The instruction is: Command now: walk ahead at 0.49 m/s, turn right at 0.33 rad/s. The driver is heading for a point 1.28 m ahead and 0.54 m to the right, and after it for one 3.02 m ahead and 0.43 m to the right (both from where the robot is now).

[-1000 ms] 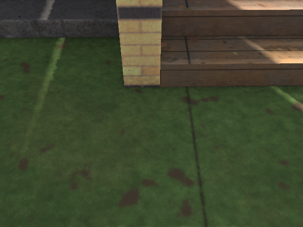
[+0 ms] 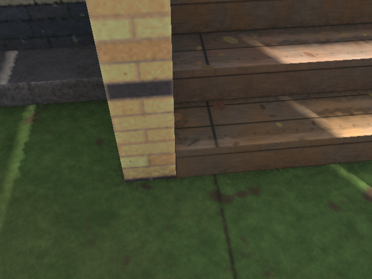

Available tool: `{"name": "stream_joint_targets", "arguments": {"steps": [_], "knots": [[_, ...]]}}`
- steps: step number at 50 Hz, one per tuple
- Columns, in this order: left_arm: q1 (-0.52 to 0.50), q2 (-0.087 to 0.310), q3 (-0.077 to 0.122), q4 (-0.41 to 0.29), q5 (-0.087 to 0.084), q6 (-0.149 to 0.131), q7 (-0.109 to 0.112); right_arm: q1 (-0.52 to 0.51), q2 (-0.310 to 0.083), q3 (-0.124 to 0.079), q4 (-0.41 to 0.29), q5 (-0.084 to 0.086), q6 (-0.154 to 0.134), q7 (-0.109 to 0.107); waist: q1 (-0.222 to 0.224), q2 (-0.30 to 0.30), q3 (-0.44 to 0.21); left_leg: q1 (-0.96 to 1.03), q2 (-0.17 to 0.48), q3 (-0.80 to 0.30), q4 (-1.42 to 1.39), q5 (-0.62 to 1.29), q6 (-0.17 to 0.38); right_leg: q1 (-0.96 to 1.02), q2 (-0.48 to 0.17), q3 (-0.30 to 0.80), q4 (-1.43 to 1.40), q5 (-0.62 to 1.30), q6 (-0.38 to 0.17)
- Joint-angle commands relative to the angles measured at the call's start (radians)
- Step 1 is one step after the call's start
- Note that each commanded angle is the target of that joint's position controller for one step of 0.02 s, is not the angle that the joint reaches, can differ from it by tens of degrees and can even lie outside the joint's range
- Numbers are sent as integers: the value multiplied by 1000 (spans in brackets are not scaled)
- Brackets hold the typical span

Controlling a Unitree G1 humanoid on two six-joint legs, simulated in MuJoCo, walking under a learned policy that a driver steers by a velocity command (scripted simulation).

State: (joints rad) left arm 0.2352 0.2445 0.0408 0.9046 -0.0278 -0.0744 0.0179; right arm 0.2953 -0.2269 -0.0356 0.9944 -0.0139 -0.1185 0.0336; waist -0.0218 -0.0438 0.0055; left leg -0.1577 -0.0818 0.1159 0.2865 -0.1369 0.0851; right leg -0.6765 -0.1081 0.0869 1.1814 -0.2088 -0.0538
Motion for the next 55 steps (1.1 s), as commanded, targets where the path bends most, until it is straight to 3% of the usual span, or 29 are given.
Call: {"name": "stream_joint_targets", "arguments": {"steps": [1, 6, 11, 14, 15, 16, 17, 18, 19, 20, 21, 22, 24, 26, 30, 33, 36, 37, 39, 40, 41, 42, 43, 44, 45, 46, 49, 52, 55], "knots": [[65, 43, 17, -35, 9, 8, 4, -51, -117, -19, -47, -5, -22, -19, 48, 83, 50, -100, 299, -150, -204, 110, 148, -32, -35, 52, -78, 153, 16], [-110, 20, 9, -96, 11, -8, -25, 11, -151, -19, -35, 6, -9, -43, -16, 67, 56, 41, 304, -52, -189, 158, 103, -57, -13, -24, -381, 336, 15], [-246, 12, -1, -185, 7, -6, -63, 87, -178, -28, -11, 20, 27, -48, -63, 68, 99, 246, 367, -15, -108, 206, 83, -127, 1, -91, -511, 197, -9], [-234, 51, 11, -228, 1, -7, -81, 49, -224, -41, -40, 22, 45, -51, -14, 113, 50, 260, 385, 31, 38, 589, 44, 32, 71, -178, -544, 34, -64], [-126, 85, 32, -208, 1, -7, -82, 28, -226, -42, -49, 14, 53, -54, 50, 135, -18, 242, 368, 67, 197, 775, 30, 179, 120, -207, -558, 11, -87], [53, 148, 67, -162, -2, -9, -74, 24, -214, -37, -65, 12, 60, -58, 139, 117, -114, 161, 320, 99, 428, 805, -3, 427, 175, -205, -619, 71, -125], [221, 264, 107, -131, 3, 1, -50, 43, -184, -21, -103, -5, 48, -58, 190, -24, -232, -116, 265, 112, 773, 474, -51, 757, -3, 88, -638, 82, -197], [189, 335, 112, -164, 9, -8, -48, 97, -35, 26, -155, -18, 7, -39, 95, -252, -344, -553, 20, -21, 1123, -364, -107, 1061, -253, 706, -820, -19, -400], [212, 256, 89, -164, 29, -15, -42, -5, -151, 2, -171, 16, -44, -24, 155, -140, -371, -669, 71, -224, 1191, -369, -68, 1094, -251, 739, -886, 9, -361], [180, 195, 73, -161, 34, -22, -33, -110, -178, -3, -210, 46, -57, -21, 153, -97, -243, -725, 117, -209, 1161, -279, -52, 994, -202, 541, -862, 164, -305], [104, 180, 67, -180, 32, -25, -40, -94, -176, 1, -211, 27, -51, -27, 95, -4, -178, -661, 160, -201, 1080, -211, -60, 830, -152, 389, -857, 327, -275], [28, 151, 59, -207, 26, -24, -43, -78, -194, -13, -202, 4, -40, -37, 51, 38, -148, -576, 197, -200, 985, -173, -67, 699, -112, 287, -872, 393, -246], [-17, 128, 47, -224, 30, -20, -48, -58, -168, -15, -225, 1, -11, -33, -1, 40, -98, -464, 206, -190, 887, -170, -94, 547, -73, 244, -924, 418, -253], [-31, 173, 57, -235, 20, -16, -39, -74, -156, -15, -251, -18, 9, -37, -23, 27, -66, -417, 184, -159, 752, -120, -130, 447, -30, 172, -943, 470, -246], [27, 207, 73, -223, 6, 4, -15, -217, -114, 0, -288, -9, 9, -37, 25, -31, -28, -390, 128, -153, 401, 95, -146, 425, 18, 143, -924, 355, -194], [82, 206, 73, -209, 5, -1, -18, -300, -137, -3, -307, 20, -3, -28, 72, -50, -22, -364, 104, -166, 264, 152, -133, 466, -9, 218, -914, 190, -178], [85, 192, 73, -206, 6, -1, -17, -317, -181, -20, -309, 8, -17, -16, 72, -63, -9, -335, 95, -193, 202, 154, -105, 510, -26, 296, -855, 87, -171], [87, 186, 69, -205, 5, 2, -20, -307, -188, -24, -300, 24, -27, -22, 66, -76, 2, -307, 94, -190, 200, 94, -100, 522, -32, 324, -839, 66, -168], [69, 170, 62, -203, 8, 4, -23, -219, -211, -37, -281, 26, -43, -32, 10, -91, -23, -167, 80, -160, 130, 58, -66, 538, -3, 335, -757, 158, -135], [52, 136, 50, -217, 15, 9, -27, -122, -226, -43, -269, 2, -50, -46, -39, -86, -106, -5, 142, -204, 120, 54, -26, 519, 49, 296, -606, 214, -99], [43, 97, 37, -248, 18, 5, -27, 9, -286, -56, -263, -20, -47, -58, -88, 22, -223, 244, 295, -384, 117, -46, 47, 351, 125, 202, -341, 136, -46], [121, 83, 28, -296, -1, -6, -30, 102, -343, -79, -215, -24, -34, -47, -50, 395, -288, 482, 459, -785, 36, -174, 189, 14, 241, 119, -79, -318, 7], [126, 166, 40, -273, -15, -9, -24, 77, -267, -66, -228, 5, -26, -38, -51, 304, -225, 453, 495, -824, 5, -352, 174, -102, 160, 137, 33, -355, 16], [55, 197, 46, -277, -8, -1, -22, 46, -207, -53, -243, 8, -17, -40, -71, 204, -128, 358, 462, -693, -5, -315, 134, -123, 124, 113, 79, -280, 24], [20, 187, 45, -285, 7, 6, -18, -1, -191, -46, -253, 2, -8, -41, -53, 119, -79, 260, 429, -582, -12, -195, 107, -97, 88, 77, 69, -216, 28], [-22, 176, 48, -301, 9, 5, -13, -32, -181, -47, -254, 6, -6, -38, -39, 89, -29, 173, 404, -513, -30, -81, 95, -84, 59, 63, 48, -161, 34], [-24, 99, 30, -333, 8, 20, -27, -37, -184, -46, -235, 7, -10, -37, -7, 137, -4, 74, 359, -338, -118, 45, 104, -37, 14, 15, -34, -105, 35], [-78, 89, 25, -376, 14, 29, -32, -29, -219, -61, -219, 4, -12, -32, -11, 130, 0, 81, 363, -219, -135, 227, 122, -72, 13, -3, -112, -16, 50], [-117, 84, 23, -391, 18, 33, -41, -19, -232, -62, -206, 9, -2, -35, -20, 124, 0, 98, 350, -108, -125, 279, 96, -59, 20, -25, -224, 130, 55]]}}
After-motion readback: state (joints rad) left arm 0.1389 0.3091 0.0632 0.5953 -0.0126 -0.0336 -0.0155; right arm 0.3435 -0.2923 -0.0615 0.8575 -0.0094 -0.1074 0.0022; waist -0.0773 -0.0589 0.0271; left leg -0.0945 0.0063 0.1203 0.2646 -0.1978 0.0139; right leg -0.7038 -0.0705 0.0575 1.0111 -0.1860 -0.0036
